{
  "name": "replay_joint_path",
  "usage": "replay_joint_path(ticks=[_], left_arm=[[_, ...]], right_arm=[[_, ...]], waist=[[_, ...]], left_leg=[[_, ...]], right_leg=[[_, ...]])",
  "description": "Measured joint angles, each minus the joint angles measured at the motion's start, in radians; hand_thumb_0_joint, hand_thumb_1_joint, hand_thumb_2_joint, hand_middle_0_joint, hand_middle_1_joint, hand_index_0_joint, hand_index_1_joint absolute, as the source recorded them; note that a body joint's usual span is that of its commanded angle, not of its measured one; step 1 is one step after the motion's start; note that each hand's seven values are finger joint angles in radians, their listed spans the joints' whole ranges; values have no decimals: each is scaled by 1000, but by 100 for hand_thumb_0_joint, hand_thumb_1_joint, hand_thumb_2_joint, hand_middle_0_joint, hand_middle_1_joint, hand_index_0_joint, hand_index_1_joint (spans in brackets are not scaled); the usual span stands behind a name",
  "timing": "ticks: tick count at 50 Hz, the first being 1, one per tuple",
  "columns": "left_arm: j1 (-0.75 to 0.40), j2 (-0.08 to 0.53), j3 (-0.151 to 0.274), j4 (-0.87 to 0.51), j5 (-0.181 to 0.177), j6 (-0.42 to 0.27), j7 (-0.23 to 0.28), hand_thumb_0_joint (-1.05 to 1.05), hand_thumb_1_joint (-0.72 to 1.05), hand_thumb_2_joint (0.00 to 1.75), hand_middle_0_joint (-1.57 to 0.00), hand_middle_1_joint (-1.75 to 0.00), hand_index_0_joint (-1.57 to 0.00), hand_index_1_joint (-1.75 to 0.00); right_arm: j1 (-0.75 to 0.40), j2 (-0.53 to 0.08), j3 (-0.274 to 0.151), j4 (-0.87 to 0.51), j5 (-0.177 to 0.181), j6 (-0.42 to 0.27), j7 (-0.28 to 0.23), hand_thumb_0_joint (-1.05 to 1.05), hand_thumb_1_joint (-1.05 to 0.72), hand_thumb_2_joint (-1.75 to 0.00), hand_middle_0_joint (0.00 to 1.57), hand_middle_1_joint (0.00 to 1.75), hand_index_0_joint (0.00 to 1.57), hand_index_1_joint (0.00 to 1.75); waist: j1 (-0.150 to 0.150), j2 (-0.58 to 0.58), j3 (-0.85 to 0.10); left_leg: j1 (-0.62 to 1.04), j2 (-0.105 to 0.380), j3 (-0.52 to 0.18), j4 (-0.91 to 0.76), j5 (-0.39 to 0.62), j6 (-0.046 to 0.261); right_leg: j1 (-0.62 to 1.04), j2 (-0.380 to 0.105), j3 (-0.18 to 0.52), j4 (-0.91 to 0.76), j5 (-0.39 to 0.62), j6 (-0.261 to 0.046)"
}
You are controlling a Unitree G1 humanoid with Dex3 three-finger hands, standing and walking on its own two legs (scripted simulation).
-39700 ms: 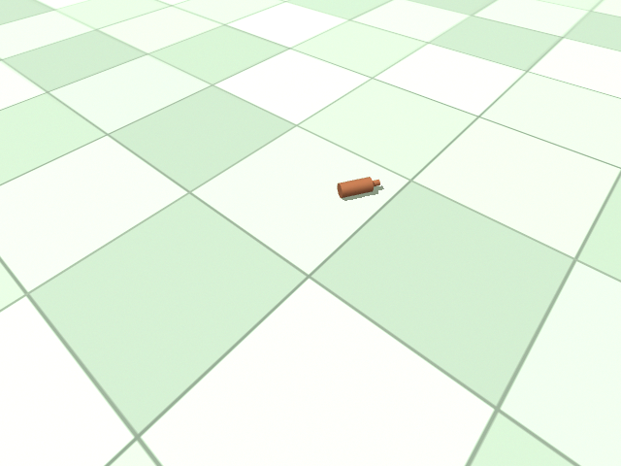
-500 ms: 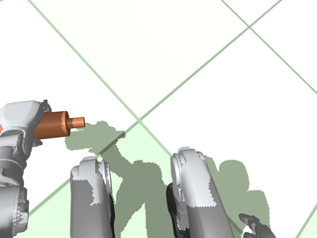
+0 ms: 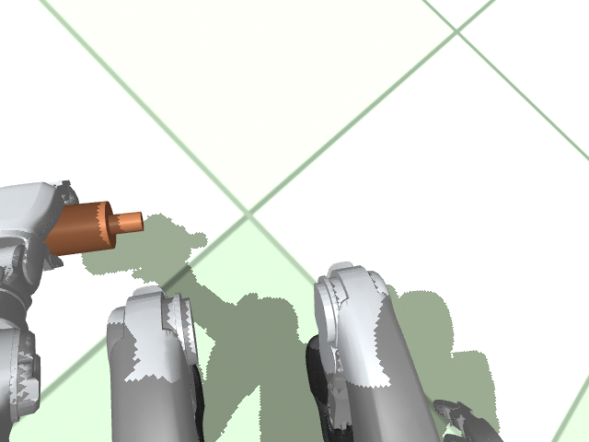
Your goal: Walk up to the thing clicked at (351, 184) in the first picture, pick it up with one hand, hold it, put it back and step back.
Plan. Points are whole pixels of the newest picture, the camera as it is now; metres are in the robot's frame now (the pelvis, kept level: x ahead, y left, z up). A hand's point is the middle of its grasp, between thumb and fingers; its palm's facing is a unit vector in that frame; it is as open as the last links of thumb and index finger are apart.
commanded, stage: lower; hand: left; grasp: from above
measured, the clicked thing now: (68, 229) +0.43 +0.28 -0.19
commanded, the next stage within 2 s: rest in 0.24 s
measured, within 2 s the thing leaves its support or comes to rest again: rests again in 1.88 s
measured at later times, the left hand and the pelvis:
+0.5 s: hand (64, 245) +0.41 +0.30 -0.23, palm faces -0.46 -0.09 -0.88, open 10.0 cm; pelvis +0.00 +0.00 -0.04, yaw -2 degrees
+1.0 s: hand (76, 245) +0.42 +0.30 -0.27, palm faces -0.45 -0.13 -0.88, open 9.9 cm; pelvis +0.01 +0.00 -0.06, yaw -4 degrees
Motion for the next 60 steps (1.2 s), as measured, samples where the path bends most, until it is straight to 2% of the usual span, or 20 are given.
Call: replay_joint_path(ticks=[5,16,29,35,39,48,57,60], left_arm=[[-18,19,4,47,6,-21,3,-2,-4,60,-66,-59,-69,-60],[-1,58,44,76,44,-54,69,-2,-4,58,-67,-59,-70,-60],[-16,83,54,144,45,-42,111,-2,-2,57,-67,-56,-70,-57],[-12,111,101,157,54,-60,134,-2,-2,56,-67,-56,-70,-57],[-21,129,95,185,53,-58,143,-2,-2,56,-67,-57,-70,-58],[-1,149,117,198,63,-69,170,-2,-2,54,-68,-56,-71,-57],[-6,171,110,241,69,-68,204,-2,-1,51,-69,-53,-73,-54],[-13,178,95,257,64,-64,213,-2,-1,50,-70,-52,-73,-53]], right_arm=[[-9,-6,18,1,-7,-4,5,0,-90,-89,20,30,20,29],[-25,-11,33,11,-38,-7,14,0,-90,-89,20,30,20,29],[-46,-10,61,22,-67,-28,29,0,-89,-89,20,30,20,29],[-54,-14,78,14,-88,-36,45,0,-89,-89,20,30,20,29],[-58,-20,88,14,-104,-43,56,0,-89,-89,20,30,20,29],[-65,-32,109,11,-130,-59,73,0,-89,-89,20,30,20,29],[-77,-40,136,15,-152,-82,90,0,-89,-89,20,30,20,29],[-81,-41,144,16,-158,-93,95,0,-89,-89,20,30,20,29]], waist=[[-7,-8,15],[-31,-37,50],[-49,-46,76],[-62,-55,101],[-70,-62,112],[-79,-74,133],[-91,-87,145],[-94,-89,148]], left_leg=[[-17,-2,-10,29,-2,-3],[-61,-7,-33,107,-8,-12],[-85,-6,-52,156,-27,-17],[-90,-8,-69,186,-35,-22],[-98,-11,-79,205,-35,-25],[-101,-12,-97,234,-39,-27],[-99,-13,-110,255,-42,-24],[-101,-13,-115,260,-43,-22]], right_leg=[[-15,3,-6,24,0,0],[-55,12,-18,94,-3,1],[-79,21,-29,132,-12,3],[-84,27,-40,153,-13,8],[-90,29,-46,168,-11,8],[-90,36,-58,184,-8,9],[-82,41,-67,192,-7,12],[-80,43,-71,192,-6,13]])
